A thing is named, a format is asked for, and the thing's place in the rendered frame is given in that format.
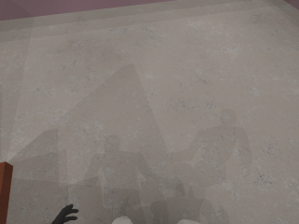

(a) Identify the table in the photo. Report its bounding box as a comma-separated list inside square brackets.
[0, 161, 13, 224]

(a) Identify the robot left hand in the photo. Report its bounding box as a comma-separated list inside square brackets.
[51, 204, 78, 224]

